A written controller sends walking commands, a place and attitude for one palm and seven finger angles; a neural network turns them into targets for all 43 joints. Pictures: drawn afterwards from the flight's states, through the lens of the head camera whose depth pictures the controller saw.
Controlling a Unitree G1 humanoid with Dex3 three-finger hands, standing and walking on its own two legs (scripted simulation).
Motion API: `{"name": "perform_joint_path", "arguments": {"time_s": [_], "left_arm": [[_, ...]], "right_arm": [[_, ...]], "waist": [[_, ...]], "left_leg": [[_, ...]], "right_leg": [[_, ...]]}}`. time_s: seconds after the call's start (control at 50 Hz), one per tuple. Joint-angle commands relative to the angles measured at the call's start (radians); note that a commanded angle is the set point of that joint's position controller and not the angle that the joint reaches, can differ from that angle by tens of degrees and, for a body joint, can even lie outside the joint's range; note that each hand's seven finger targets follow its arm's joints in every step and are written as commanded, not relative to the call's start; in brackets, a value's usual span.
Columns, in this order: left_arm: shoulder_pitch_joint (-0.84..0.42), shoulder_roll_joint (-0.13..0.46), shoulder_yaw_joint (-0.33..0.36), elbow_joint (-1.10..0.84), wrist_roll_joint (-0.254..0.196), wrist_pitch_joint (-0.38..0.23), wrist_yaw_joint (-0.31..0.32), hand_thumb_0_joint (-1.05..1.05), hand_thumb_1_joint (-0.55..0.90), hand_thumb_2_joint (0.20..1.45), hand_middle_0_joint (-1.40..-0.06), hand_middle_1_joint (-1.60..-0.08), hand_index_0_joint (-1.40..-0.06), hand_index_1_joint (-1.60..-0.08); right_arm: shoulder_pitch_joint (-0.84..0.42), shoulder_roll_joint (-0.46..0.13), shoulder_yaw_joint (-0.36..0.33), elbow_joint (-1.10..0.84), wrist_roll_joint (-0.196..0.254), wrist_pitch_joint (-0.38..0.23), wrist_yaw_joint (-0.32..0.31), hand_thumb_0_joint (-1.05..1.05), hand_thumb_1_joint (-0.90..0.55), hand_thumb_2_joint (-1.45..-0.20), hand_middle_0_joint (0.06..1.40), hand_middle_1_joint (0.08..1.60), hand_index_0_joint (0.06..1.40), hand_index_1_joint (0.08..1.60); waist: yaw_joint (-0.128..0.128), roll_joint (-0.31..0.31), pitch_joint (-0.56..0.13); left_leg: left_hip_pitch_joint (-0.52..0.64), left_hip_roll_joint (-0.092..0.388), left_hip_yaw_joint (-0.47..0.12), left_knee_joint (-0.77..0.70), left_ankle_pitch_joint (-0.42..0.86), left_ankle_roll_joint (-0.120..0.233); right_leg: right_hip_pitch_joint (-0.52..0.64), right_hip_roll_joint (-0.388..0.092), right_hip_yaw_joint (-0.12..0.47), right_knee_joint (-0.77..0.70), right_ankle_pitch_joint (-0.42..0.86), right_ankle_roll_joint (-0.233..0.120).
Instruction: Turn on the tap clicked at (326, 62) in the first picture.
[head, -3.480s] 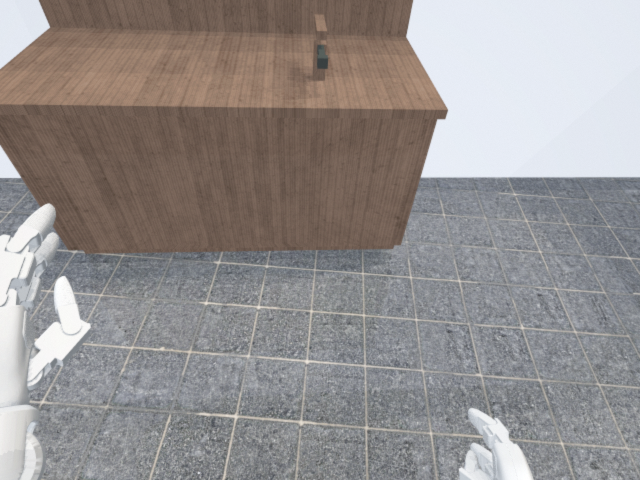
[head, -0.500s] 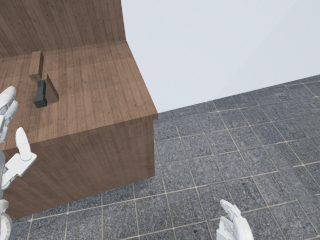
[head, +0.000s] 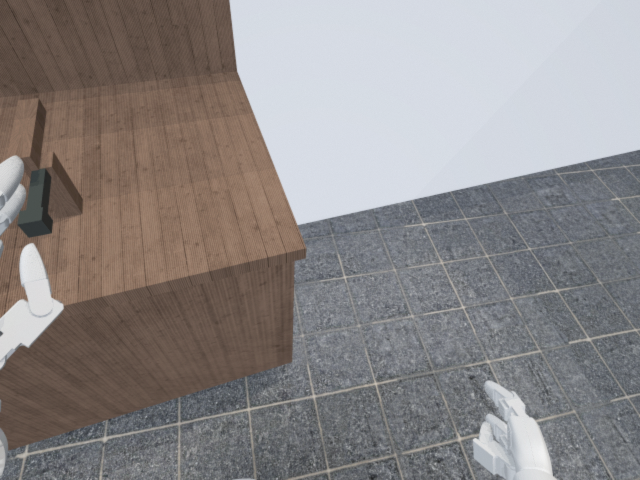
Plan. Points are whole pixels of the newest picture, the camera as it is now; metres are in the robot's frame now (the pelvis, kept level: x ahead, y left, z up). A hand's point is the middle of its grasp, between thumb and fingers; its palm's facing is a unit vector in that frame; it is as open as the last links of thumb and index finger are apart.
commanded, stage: come to a stop and stand still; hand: left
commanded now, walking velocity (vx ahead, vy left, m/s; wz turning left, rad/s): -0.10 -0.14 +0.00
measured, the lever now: (35, 222) +0.40 +0.42 +0.04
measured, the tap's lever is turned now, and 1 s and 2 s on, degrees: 0 0 0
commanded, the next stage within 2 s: look again from close up in 1.56 s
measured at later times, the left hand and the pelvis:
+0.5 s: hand (86, 366) +0.18 +0.20 +0.17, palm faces +0.41 -0.84 -0.36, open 7.4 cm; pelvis -0.03 -0.04 +0.00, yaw +1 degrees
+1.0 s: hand (54, 408) +0.15 +0.22 +0.16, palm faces +0.41 -0.84 -0.36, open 7.4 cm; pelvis -0.06 -0.03 +0.01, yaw +0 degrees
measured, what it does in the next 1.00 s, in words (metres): steps on the spot: right foot, then left foot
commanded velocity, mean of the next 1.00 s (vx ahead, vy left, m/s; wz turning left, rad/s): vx -0.01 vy -0.01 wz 0.00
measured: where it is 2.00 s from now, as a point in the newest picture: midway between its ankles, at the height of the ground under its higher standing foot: outside the picture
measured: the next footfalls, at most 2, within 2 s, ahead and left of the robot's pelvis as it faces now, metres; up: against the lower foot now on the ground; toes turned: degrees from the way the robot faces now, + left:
right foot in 0.20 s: +0.02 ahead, -0.12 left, +0.00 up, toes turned -3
left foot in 0.48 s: +0.01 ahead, +0.08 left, +0.00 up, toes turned +1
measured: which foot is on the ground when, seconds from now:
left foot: down 0.00-0.28, up 0.30-0.46, down 0.48-1.00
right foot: up 0.00-0.18, down 0.20-1.00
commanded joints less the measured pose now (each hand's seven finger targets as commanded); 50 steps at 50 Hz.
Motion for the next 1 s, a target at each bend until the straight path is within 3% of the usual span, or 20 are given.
{"name": "perform_joint_path", "arguments": {"time_s": [0.0, 0.12, 0.18, 0.22, 0.24, 0.26, 0.3, 0.34, 0.38, 0.42, 0.48, 0.5, 0.52, 0.54, 0.64, 0.7, 0.74, 0.8, 0.92, 0.98], "left_arm": [[-0.061, 0.098, 0.088, -0.187, -0.006, -0.046, 0.012, 0.0, 0.9, 0.9, -0.2, -0.3, -0.2, -0.3], [-0.019, 0.075, 0.045, -0.179, -0.02, 0.006, -0.006, 0.0, 0.9, 0.9, -0.2, -0.3, -0.2, -0.3], [-0.037, 0.099, 0.068, -0.141, -0.015, 0.014, -0.001, 0.0, 0.9, 0.9, -0.2, -0.3, -0.2, -0.3], [-0.066, 0.124, 0.087, -0.136, -0.015, 0.014, 0.002, 0.0, 0.9, 0.9, -0.2, -0.3, -0.2, -0.3], [-0.067, 0.114, 0.079, -0.109, -0.024, 0.023, -0.002, 0.0, 0.9, 0.9, -0.2, -0.3, -0.2, -0.3], [-0.055, 0.102, 0.066, -0.086, -0.031, 0.036, -0.004, 0.0, 0.9, 0.9, -0.2, -0.3, -0.2, -0.3], [-0.078, 0.108, 0.07, -0.091, -0.028, 0.039, -0.003, 0.0, 0.9, 0.9, -0.2, -0.3, -0.2, -0.3], [-0.088, 0.097, 0.057, -0.083, -0.022, 0.029, 0.003, 0.0, 0.9, 0.9, -0.2, -0.3, -0.2, -0.3], [-0.095, 0.101, 0.064, -0.055, -0.017, 0.018, 0.008, 0.0, 0.9, 0.9, -0.2, -0.3, -0.2, -0.3], [-0.106, 0.097, 0.051, -0.053, -0.017, 0.013, 0.006, 0.0, 0.9, 0.9, -0.2, -0.3, -0.2, -0.3], [-0.081, 0.094, 0.044, -0.083, -0.018, 0.002, 0.007, 0.0, 0.9, 0.9, -0.2, -0.3, -0.2, -0.3], [-0.061, 0.089, 0.043, -0.073, -0.017, 0.004, 0.004, 0.0, 0.9, 0.9, -0.2, -0.3, -0.2, -0.3], [-0.068, 0.093, 0.037, -0.102, -0.015, -0.004, 0.002, 0.0, 0.9, 0.9, -0.2, -0.3, -0.2, -0.3], [-0.081, 0.093, 0.035, -0.106, -0.009, -0.008, 0.004, 0.0, 0.9, 0.9, -0.2, -0.3, -0.2, -0.3], [-0.084, 0.085, 0.031, -0.076, 0.0, -0.013, 0.008, 0.0, 0.9, 0.9, -0.2, -0.3, -0.2, -0.3], [-0.079, 0.096, 0.044, -0.058, -0.004, -0.002, 0.008, 0.0, 0.9, 0.9, -0.2, -0.3, -0.2, -0.3], [-0.087, 0.088, 0.028, -0.042, -0.005, 0.006, 0.01, 0.0, 0.9, 0.9, -0.2, -0.3, -0.2, -0.3], [-0.122, 0.093, 0.029, -0.043, -0.005, 0.016, 0.01, 0.0, 0.9, 0.9, -0.2, -0.3, -0.2, -0.3], [-0.151, 0.089, 0.016, -0.061, 0.002, 0.014, 0.011, 0.0, 0.9, 0.9, -0.2, -0.3, -0.2, -0.3], [-0.131, 0.075, 0.011, -0.052, 0.005, 0.011, 0.011, 0.0, 0.9, 0.9, -0.2, -0.3, -0.2, -0.3]], "right_arm": [[0.002, -0.109, -0.024, -0.113, -0.006, -0.068, 0.022, 0.0, -0.9, -0.9, 0.2, 0.3, 0.2, 0.3], [-0.012, -0.114, -0.005, -0.116, -0.005, -0.086, 0.029, 0.0, -0.9, -0.9, 0.2, 0.3, 0.2, 0.3], [-0.031, -0.106, 0.007, -0.112, -0.001, -0.078, 0.021, 0.0, -0.9, -0.9, 0.2, 0.3, 0.2, 0.3], [-0.039, -0.086, 0.015, -0.121, -0.001, -0.068, 0.013, 0.0, -0.9, -0.9, 0.2, 0.3, 0.2, 0.3], [-0.036, -0.069, 0.02, -0.117, 0.003, -0.066, 0.012, 0.0, -0.9, -0.9, 0.2, 0.3, 0.2, 0.3], [-0.028, -0.074, 0.013, -0.112, 0.004, -0.062, 0.012, 0.0, -0.9, -0.9, 0.2, 0.3, 0.2, 0.3], [-0.058, -0.072, 0.018, -0.103, 0.004, -0.051, 0.008, 0.0, -0.9, -0.9, 0.2, 0.3, 0.2, 0.3], [-0.056, -0.065, 0.032, -0.091, 0.004, -0.049, 0.002, 0.0, -0.9, -0.9, 0.2, 0.3, 0.2, 0.3], [-0.057, -0.07, 0.034, -0.082, 0.003, -0.05, -0.008, 0.0, -0.9, -0.9, 0.2, 0.3, 0.2, 0.3], [-0.051, -0.084, 0.026, -0.081, 0.004, -0.051, -0.014, 0.0, -0.9, -0.9, 0.2, 0.3, 0.2, 0.3], [-0.042, -0.126, 0.003, -0.099, 0.007, -0.048, -0.016, 0.0, -0.9, -0.9, 0.2, 0.3, 0.2, 0.3], [-0.049, -0.125, 0.005, -0.11, 0.007, -0.048, -0.015, 0.0, -0.9, -0.9, 0.2, 0.3, 0.2, 0.3], [-0.057, -0.113, 0.02, -0.106, 0.001, -0.044, -0.017, 0.0, -0.9, -0.9, 0.2, 0.3, 0.2, 0.3], [-0.058, -0.113, 0.021, -0.105, -0.001, -0.044, -0.017, 0.0, -0.9, -0.9, 0.2, 0.3, 0.2, 0.3], [-0.033, -0.119, 0.009, -0.102, -0.004, -0.061, -0.01, 0.0, -0.9, -0.9, 0.2, 0.3, 0.2, 0.3], [-0.021, -0.117, 0.004, -0.098, -0.004, -0.056, -0.004, 0.0, -0.9, -0.9, 0.2, 0.3, 0.2, 0.3], [-0.019, -0.11, 0.008, -0.093, -0.001, -0.049, -0.004, 0.0, -0.9, -0.9, 0.2, 0.3, 0.2, 0.3], [-0.032, -0.109, 0.013, -0.094, -0.003, -0.045, -0.008, 0.0, -0.9, -0.9, 0.2, 0.3, 0.2, 0.3], [-0.039, -0.113, 0.025, -0.099, -0.004, -0.046, -0.016, 0.0, -0.9, -0.9, 0.2, 0.3, 0.2, 0.3], [-0.033, -0.115, 0.023, -0.099, -0.002, -0.052, -0.013, 0.0, -0.9, -0.9, 0.2, 0.3, 0.2, 0.3]], "waist": [[-0.008, 0.289, -0.248], [-0.016, 0.272, -0.221], [-0.006, 0.21, -0.215], [-0.017, 0.073, -0.21], [-0.012, -0.028, -0.217], [-0.011, -0.095, -0.181], [-0.005, -0.069, -0.157], [-0.006, -0.046, -0.163], [-0.002, -0.039, -0.175], [-0.005, -0.006, -0.164], [0.009, 0.12, -0.201], [0.007, 0.151, -0.192], [0.003, 0.242, -0.171], [0.005, 0.256, -0.147], [0.002, 0.138, -0.133], [-0.008, 0.054, -0.143], [-0.013, 0.023, -0.142], [-0.017, 0.045, -0.128], [-0.004, 0.131, -0.099], [0.002, 0.146, -0.133]], "left_leg": [[0.281, 0.265, -0.217, -0.127, 0.815, 0.085], [0.157, 0.253, -0.177, -0.178, 0.469, 0.067], [0.051, 0.213, -0.139, -0.132, 0.237, 0.036], [-0.005, 0.116, -0.075, -0.037, 0.053, -0.02], [0.002, 0.046, -0.045, 0.028, -0.073, -0.042], [0.001, 0.005, -0.063, 0.116, -0.113, -0.046], [-0.045, -0.005, -0.112, 0.241, -0.17, -0.04], [-0.068, 0.0, -0.123, 0.213, -0.146, -0.035], [-0.052, -0.006, -0.106, 0.106, -0.097, -0.03], [0.022, -0.002, -0.105, -0.041, -0.009, -0.026], [0.105, 0.101, -0.186, -0.138, 0.264, 0.005], [0.092, 0.115, -0.199, -0.141, 0.291, 0.007], [0.021, 0.137, -0.241, -0.186, 0.257, 0.019], [-0.047, 0.148, -0.247, -0.209, 0.196, 0.024], [-0.108, 0.066, -0.174, -0.174, -0.132, 0.004], [-0.023, 0.019, -0.136, -0.071, -0.126, -0.01], [0.016, 0.011, -0.13, -0.031, -0.114, -0.009], [0.041, 0.01, -0.134, -0.056, -0.1, -0.009], [-0.085, 0.071, -0.214, -0.245, -0.176, 0.007], [-0.099, 0.08, -0.214, -0.247, -0.112, 0.011]], "right_leg": [[-0.076, 0.019, 0.013, 0.029, 0.024, 0.0], [0.04, 0.04, -0.014, -0.171, 0.098, 0.011], [0.169, 0.016, 0.003, -0.332, 0.269, 0.012], [0.164, -0.075, 0.128, -0.372, 0.463, -0.024], [0.099, -0.135, 0.206, -0.411, 0.403, -0.05], [0.028, -0.183, 0.272, -0.457, 0.335, -0.088], [0.0, -0.222, 0.305, -0.475, 0.327, -0.131], [0.067, -0.208, 0.233, -0.431, 0.406, -0.136], [0.12, -0.169, 0.184, -0.4, 0.455, -0.114], [0.107, -0.14, 0.165, -0.387, 0.396, -0.087], [0.117, -0.046, 0.128, -0.327, 0.363, -0.029], [0.112, -0.026, 0.115, -0.314, 0.373, -0.022], [0.14, -0.015, 0.082, -0.288, 0.356, -0.013], [0.173, -0.009, 0.076, -0.274, 0.326, -0.011], [0.157, -0.048, 0.158, -0.395, 0.157, -0.022], [0.045, -0.103, 0.228, -0.497, 0.011, -0.045], [-0.003, -0.124, 0.236, -0.523, -0.049, -0.053], [-0.044, -0.105, 0.202, -0.525, -0.063, -0.045], [0.098, -0.012, 0.112, -0.417, 0.062, -0.013], [0.176, -0.003, 0.095, -0.366, 0.209, -0.015]]}}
